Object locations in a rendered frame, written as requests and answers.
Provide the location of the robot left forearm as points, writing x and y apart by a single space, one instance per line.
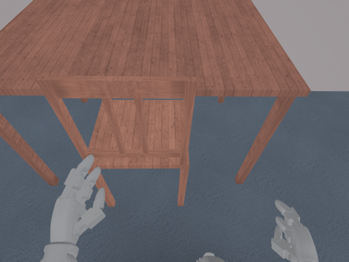
60 252

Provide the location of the robot right hand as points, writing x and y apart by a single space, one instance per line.
299 246

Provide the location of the chair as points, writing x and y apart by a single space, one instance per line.
130 134

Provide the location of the table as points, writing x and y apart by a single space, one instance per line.
225 44

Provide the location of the robot right shin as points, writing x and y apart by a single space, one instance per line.
210 254

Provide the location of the robot left hand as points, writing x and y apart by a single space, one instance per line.
71 204

